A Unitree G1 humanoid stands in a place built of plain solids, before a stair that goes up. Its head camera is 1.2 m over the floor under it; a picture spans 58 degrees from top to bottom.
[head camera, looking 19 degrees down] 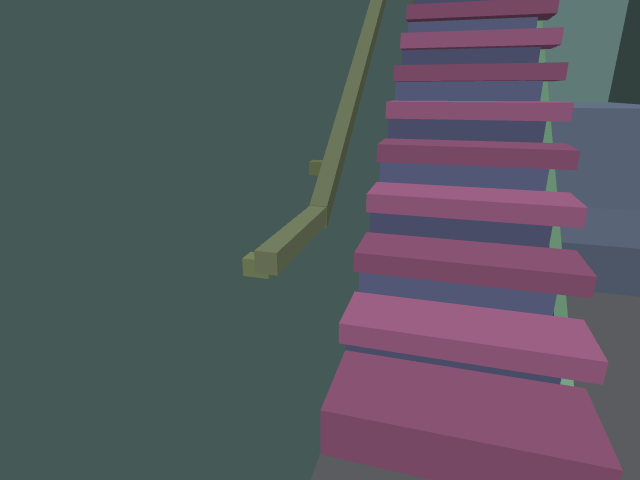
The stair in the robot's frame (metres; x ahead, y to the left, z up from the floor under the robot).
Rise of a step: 0.19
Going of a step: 0.25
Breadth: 0.89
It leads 16 degrees to the right of straight ahead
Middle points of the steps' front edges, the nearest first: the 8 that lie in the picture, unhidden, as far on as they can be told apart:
1.06 -0.43 0.19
1.30 -0.50 0.38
1.54 -0.57 0.57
1.78 -0.63 0.76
2.02 -0.70 0.95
2.26 -0.77 1.15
2.51 -0.84 1.34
2.74 -0.91 1.53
